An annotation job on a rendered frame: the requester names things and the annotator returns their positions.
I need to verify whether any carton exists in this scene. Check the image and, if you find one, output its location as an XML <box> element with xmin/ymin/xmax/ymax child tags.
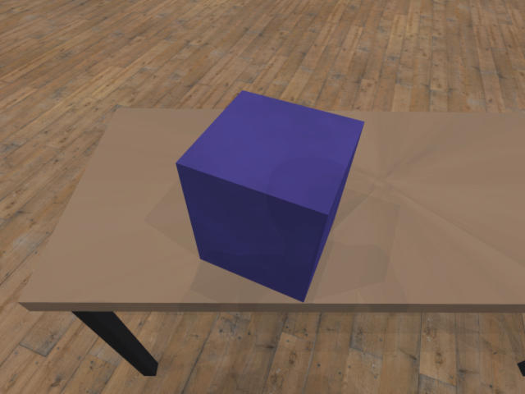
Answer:
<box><xmin>176</xmin><ymin>90</ymin><xmax>365</xmax><ymax>302</ymax></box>

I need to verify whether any table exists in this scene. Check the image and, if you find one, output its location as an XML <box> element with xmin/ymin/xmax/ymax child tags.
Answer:
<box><xmin>17</xmin><ymin>108</ymin><xmax>525</xmax><ymax>376</ymax></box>

